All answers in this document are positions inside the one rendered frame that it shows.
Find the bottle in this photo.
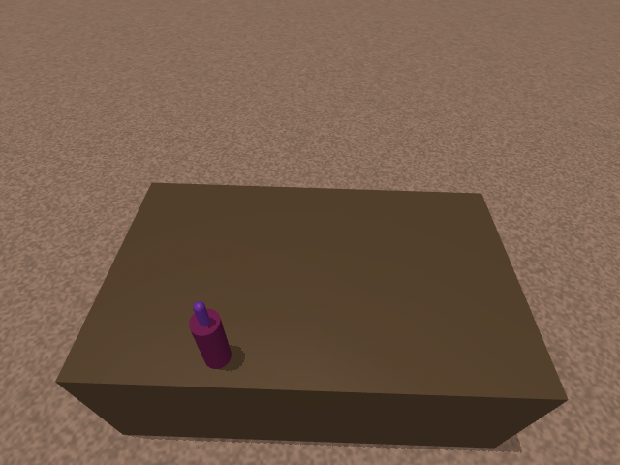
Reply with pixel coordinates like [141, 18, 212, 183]
[189, 301, 232, 369]

